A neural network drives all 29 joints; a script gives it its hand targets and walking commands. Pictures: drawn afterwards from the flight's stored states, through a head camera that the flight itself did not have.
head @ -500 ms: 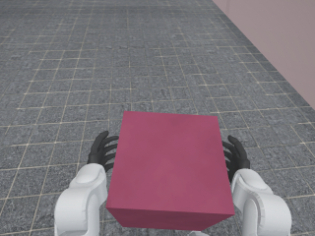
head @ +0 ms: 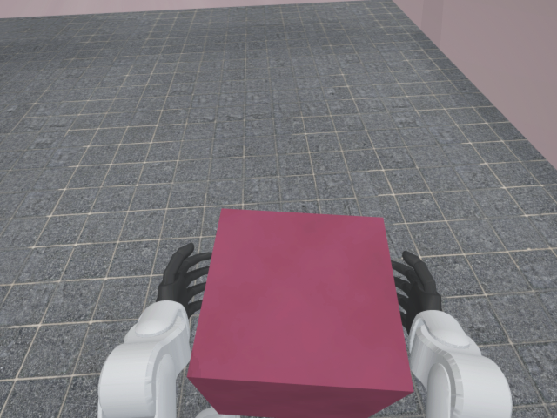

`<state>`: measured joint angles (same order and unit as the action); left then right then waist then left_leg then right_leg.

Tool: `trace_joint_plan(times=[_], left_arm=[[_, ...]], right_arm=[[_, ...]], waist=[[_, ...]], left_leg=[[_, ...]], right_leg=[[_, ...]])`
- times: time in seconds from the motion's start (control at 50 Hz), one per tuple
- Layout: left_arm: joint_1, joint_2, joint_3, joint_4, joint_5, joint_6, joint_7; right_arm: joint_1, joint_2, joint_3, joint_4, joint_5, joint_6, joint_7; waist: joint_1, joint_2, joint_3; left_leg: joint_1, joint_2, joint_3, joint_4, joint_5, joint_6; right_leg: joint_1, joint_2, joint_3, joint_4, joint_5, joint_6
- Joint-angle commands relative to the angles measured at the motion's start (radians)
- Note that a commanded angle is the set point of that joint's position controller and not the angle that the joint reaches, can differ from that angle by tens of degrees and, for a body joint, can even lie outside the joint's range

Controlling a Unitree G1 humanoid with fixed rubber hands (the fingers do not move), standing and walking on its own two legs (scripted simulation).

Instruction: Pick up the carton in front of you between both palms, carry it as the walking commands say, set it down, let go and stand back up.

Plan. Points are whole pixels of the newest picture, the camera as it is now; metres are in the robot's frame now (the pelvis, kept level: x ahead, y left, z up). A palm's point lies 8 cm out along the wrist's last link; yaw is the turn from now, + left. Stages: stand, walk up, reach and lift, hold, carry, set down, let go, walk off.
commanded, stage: carry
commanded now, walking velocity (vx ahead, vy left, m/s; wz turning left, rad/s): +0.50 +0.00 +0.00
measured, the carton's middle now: (294, 323) +0.24 +0.00 +0.02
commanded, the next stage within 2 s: none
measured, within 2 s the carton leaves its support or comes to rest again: neither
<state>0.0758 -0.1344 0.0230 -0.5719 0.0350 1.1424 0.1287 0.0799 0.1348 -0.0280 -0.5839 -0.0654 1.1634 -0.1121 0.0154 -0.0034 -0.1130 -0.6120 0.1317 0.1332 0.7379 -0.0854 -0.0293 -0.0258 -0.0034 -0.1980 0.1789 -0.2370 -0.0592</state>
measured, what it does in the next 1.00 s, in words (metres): walks ahead: left foot, then right foot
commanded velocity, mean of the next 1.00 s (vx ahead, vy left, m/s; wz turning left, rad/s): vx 0.42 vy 0.00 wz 0.00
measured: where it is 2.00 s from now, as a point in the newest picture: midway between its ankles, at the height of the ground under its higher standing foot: (296, 274)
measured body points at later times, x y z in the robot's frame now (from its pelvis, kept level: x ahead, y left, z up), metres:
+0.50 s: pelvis +0.34 +0.04 +0.00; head +0.35 +0.06 +0.45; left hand +0.59 +0.18 +0.08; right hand +0.57 -0.13 +0.09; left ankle +0.27 +0.12 -0.75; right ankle +0.42 -0.13 -0.70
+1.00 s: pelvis +0.66 -0.01 +0.00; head +0.67 -0.02 +0.45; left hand +0.91 +0.14 +0.09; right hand +0.91 -0.16 +0.08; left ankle +0.76 +0.13 -0.71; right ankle +0.59 -0.09 -0.75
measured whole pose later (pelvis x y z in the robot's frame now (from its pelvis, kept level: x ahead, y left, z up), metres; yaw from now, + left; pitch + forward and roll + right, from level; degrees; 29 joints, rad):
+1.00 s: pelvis +0.66 -0.01 +0.00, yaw +0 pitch +4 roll +1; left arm 0.05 -0.13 0.02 -0.61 0.03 1.17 0.14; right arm 0.04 0.13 -0.04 -0.60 -0.05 1.18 -0.12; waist 0.01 0.00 -0.06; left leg -0.56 0.10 0.14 0.68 -0.16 -0.03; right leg -0.08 -0.04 -0.21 0.24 -0.23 -0.02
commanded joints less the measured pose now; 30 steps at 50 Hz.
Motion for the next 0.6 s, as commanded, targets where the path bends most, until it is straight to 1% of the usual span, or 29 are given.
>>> trace_joint_plan(times=[0.0, 0.02, 0.04, 0.06, 0.08, 0.1, 0.12, 0.14, 0.16, 0.18, 0.2, 0.22, 0.24, 0.26, 0.28, 0.3, 0.32, 0.34, 0.36, 0.38, 0.4, 0.42, 0.44, 0.46, 0.48, 0.5, 0.52, 0.54, 0.58], left_arm=[[-0.326, -0.711, -0.591, -0.062, -0.264, 0.023, -0.113], [-0.318, -0.680, -0.586, -0.042, -0.264, 0.035, -0.109], [-0.300, -0.661, -0.573, -0.044, -0.238, 0.043, -0.101], [-0.342, -0.663, -0.603, -0.072, -0.259, 0.044, -0.094], [-0.345, -0.663, -0.606, -0.086, -0.267, 0.052, -0.086], [-0.367, -0.632, -0.596, -0.104, -0.259, 0.055, -0.084], [-0.372, -0.664, -0.605, -0.112, -0.261, 0.055, -0.078], [-0.361, -0.670, -0.609, -0.096, -0.267, 0.060, -0.083], [-0.377, -0.672, -0.622, -0.099, -0.279, 0.060, -0.090], [-0.389, -0.711, -0.637, -0.154, -0.278, 0.054, -0.094], [-0.401, -0.717, -0.631, -0.101, -0.287, 0.064, -0.098], [-0.370, -0.738, -0.634, -0.064, -0.261, 0.058, -0.103], [-0.385, -0.780, -0.645, -0.060, -0.284, 0.050, -0.113], [-0.380, -0.815, -0.647, -0.058, -0.251, 0.040, -0.122], [-0.395, -0.864, -0.661, -0.036, -0.258, 0.034, -0.124], [-0.362, -0.876, -0.640, -0.006, -0.243, 0.024, -0.127], [-0.341, -0.863, -0.631, 0.021, -0.213, 0.020, -0.126], [-0.356, -0.882, -0.648, -0.013, -0.221, 0.014, -0.123], [-0.374, -0.874, -0.651, -0.002, -0.218, 0.013, -0.120], [-0.356, -0.873, -0.655, -0.005, -0.228, 0.011, -0.117], [-0.380, -0.849, -0.666, -0.058, -0.220, 0.006, -0.113], [-0.372, -0.849, -0.655, -0.040, -0.216, 0.007, -0.106], [-0.378, -0.843, -0.660, -0.052, -0.231, 0.009, -0.101], [-0.364, -0.848, -0.643, -0.062, -0.221, 0.017, -0.101], [-0.354, -0.810, -0.651, -0.049, -0.228, 0.023, -0.097], [-0.366, -0.800, -0.667, -0.080, -0.239, 0.028, -0.100], [-0.365, -0.766, -0.641, -0.062, -0.229, 0.036, -0.096], [-0.407, -0.758, -0.654, -0.094, -0.254, 0.037, -0.091], [-0.414, -0.732, -0.638, -0.106, -0.281, 0.053, -0.086]], right_arm=[[-0.369, 0.718, 0.627, -0.077, 0.268, 0.014, 0.084], [-0.391, 0.681, 0.623, -0.090, 0.271, 0.022, 0.080], [-0.384, 0.681, 0.609, -0.070, 0.265, 0.036, 0.076], [-0.345, 0.671, 0.600, -0.063, 0.275, 0.034, 0.075], [-0.347, 0.642, 0.585, -0.062, 0.278, 0.041, 0.076], [-0.365, 0.653, 0.581, -0.052, 0.287, 0.048, 0.076], [-0.353, 0.663, 0.598, -0.049, 0.294, 0.045, 0.075], [-0.326, 0.662, 0.596, -0.054, 0.277, 0.042, 0.072], [-0.339, 0.679, 0.581, -0.066, 0.279, 0.039, 0.074], [-0.379, 0.679, 0.584, -0.099, 0.286, 0.031, 0.079], [-0.379, 0.693, 0.590, -0.057, 0.298, 0.030, 0.089], [-0.394, 0.715, 0.589, -0.063, 0.297, 0.027, 0.098], [-0.361, 0.740, 0.595, -0.051, 0.292, 0.021, 0.108], [-0.399, 0.792, 0.610, -0.065, 0.288, 0.013, 0.120], [-0.388, 0.815, 0.619, -0.041, 0.293, 0.007, 0.136], [-0.397, 0.837, 0.627, -0.057, 0.305, 0.003, 0.148], [-0.419, 0.829, 0.621, -0.034, 0.305, 0.003, 0.151], [-0.389, 0.830, 0.630, -0.036, 0.314, -0.003, 0.159], [-0.377, 0.809, 0.622, -0.024, 0.315, -0.001, 0.159], [-0.381, 0.795, 0.629, -0.034, 0.315, -0.005, 0.152], [-0.364, 0.795, 0.628, -0.017, 0.315, -0.003, 0.152], [-0.387, 0.791, 0.628, -0.055, 0.313, -0.005, 0.153], [-0.367, 0.766, 0.624, -0.039, 0.319, -0.004, 0.152], [-0.370, 0.739, 0.613, -0.070, 0.307, -0.004, 0.146], [-0.385, 0.732, 0.622, -0.082, 0.317, -0.002, 0.141], [-0.375, 0.693, 0.593, -0.079, 0.289, 0.003, 0.130], [-0.386, 0.695, 0.596, -0.071, 0.290, 0.014, 0.117], [-0.364, 0.679, 0.572, -0.059, 0.283, 0.015, 0.110], [-0.348, 0.651, 0.568, -0.074, 0.290, 0.021, 0.094]], waist=[[0.007, -0.141, 0.004], [0.009, -0.134, 0.062], [0.009, -0.101, 0.055], [0.001, -0.119, 0.029], [0.001, -0.079, 0.051], [-0.006, -0.118, 0.037], [0.005, -0.142, -0.021], [-0.038, -0.172, -0.154], [-0.068, -0.064, -0.239], [-0.034, 0.228, -0.291], [-0.041, 0.267, -0.225], [-0.032, 0.222, -0.242], [-0.029, 0.129, -0.243], [-0.026, 0.043, -0.205], [-0.020, 0.081, -0.179], [-0.022, 0.097, -0.194], [-0.022, 0.086, -0.139], [-0.026, 0.092, -0.147], [-0.027, 0.115, -0.098], [-0.023, 0.143, -0.090], [-0.028, 0.165, -0.071], [-0.026, 0.124, -0.071], [-0.031, 0.156, -0.061], [-0.030, 0.137, -0.071], [-0.032, 0.128, -0.047], [-0.022, 0.161, -0.036], [-0.034, 0.126, 0.028], [-0.041, 0.182, 0.050], [-0.035, 0.177, -0.005]], left_leg=[[-0.118, -0.017, 0.043, -0.075, 0.033, 0.010], [-0.125, -0.017, 0.063, -0.112, 0.032, 0.003], [-0.142, -0.042, 0.083, -0.105, 0.007, 0.009], [-0.071, -0.030, 0.075, -0.174, -0.004, 0.029], [0.012, -0.049, 0.091, -0.159, 0.005, 0.037], [0.060, -0.057, 0.101, -0.221, -0.014, 0.041], [0.160, -0.115, 0.176, -0.262, -0.035, 0.057], [0.431, -0.169, 0.208, -0.309, -0.049, 0.074], [0.720, -0.065, 0.059, -0.280, -0.063, 0.083], [0.865, 0.216, -0.466, -0.431, -0.152, 0.171], [0.901, 0.324, -0.642, -0.524, 0.078, 0.284], [0.825, 0.282, -0.514, -0.495, 0.150, 0.250], [0.753, 0.273, -0.417, -0.476, 0.178, 0.210], [0.682, 0.230, -0.342, -0.496, 0.150, 0.183], [0.640, 0.199, -0.258, -0.515, 0.134, 0.125], [0.578, 0.189, -0.195, -0.552, 0.094, 0.113], [0.520, 0.160, -0.129, -0.573, 0.072, 0.113], [0.547, 0.155, -0.132, -0.576, -0.004, 0.137], [0.551, 0.161, -0.143, -0.624, -0.089, 0.152], [0.524, 0.145, -0.099, -0.639, -0.119, 0.148], [0.533, 0.146, -0.089, -0.640, -0.144, 0.157], [0.585, 0.141, -0.078, -0.648, -0.128, 0.157], [0.643, 0.131, -0.093, -0.646, -0.088, 0.147], [0.627, 0.166, -0.100, -0.636, -0.063, 0.168], [0.668, 0.151, -0.074, -0.626, 0.034, 0.163], [0.638, 0.134, -0.043, -0.618, 0.030, 0.153], [0.640, 0.120, -0.002, -0.604, 0.133, 0.150], [0.645, 0.093, 0.024, -0.585, 0.194, 0.133], [0.716, 0.101, 0.027, -0.464, 0.429, 0.110]], right_leg=[[0.126, -0.232, 0.125, -0.047, 0.313, -0.069], [0.120, -0.238, 0.134, -0.047, 0.383, -0.081], [0.185, -0.244, 0.123, -0.028, 0.453, -0.084], [0.205, -0.270, 0.111, -0.020, 0.510, -0.068], [0.124, -0.278, 0.107, -0.031, 0.574, -0.070], [0.144, -0.243, 0.056, 0.060, 0.671, -0.050], [0.182, -0.206, 0.010, 0.183, 0.859, -0.028], [0.122, -0.163, -0.045, 0.412, 0.944, 0.013], [-0.104, -0.130, -0.022, 0.629, 0.734, 0.042], [-0.388, 0.001, 0.008, 0.896, 0.203, 0.072], [-0.602, 0.046, 0.124, 1.110, -0.182, 0.061], [-0.569, -0.041, 0.217, 1.190, -0.164, 0.035], [-0.556, -0.080, 0.219, 1.150, -0.128, 0.022], [-0.562, -0.096, 0.203, 1.080, -0.070, 0.019], [-0.542, -0.124, 0.202, 0.996, -0.006, 0.032], [-0.497, -0.120, 0.175, 0.956, 0.006, 0.046], [-0.485, -0.120, 0.149, 0.891, 0.026, 0.057], [-0.486, -0.104, 0.129, 0.815, -0.004, 0.057], [-0.550, -0.115, 0.121, 0.736, 0.032, 0.076], [-0.534, -0.111, 0.107, 0.663, 0.056, 0.086], [-0.534, -0.108, 0.084, 0.556, 0.064, 0.086], [-0.550, -0.097, 0.074, 0.516, 0.106, 0.079], [-0.587, -0.085, 0.061, 0.477, 0.125, 0.086], [-0.565, -0.104, 0.076, 0.446, 0.136, 0.087], [-0.592, -0.094, 0.060, 0.412, 0.159, 0.080], [-0.576, -0.092, 0.043, 0.406, 0.185, 0.082], [-0.586, -0.071, 0.001, 0.373, 0.198, 0.075], [-0.583, -0.058, -0.017, 0.336, 0.214, 0.071], [-0.470, -0.013, -0.054, 0.289, 0.173, 0.051]])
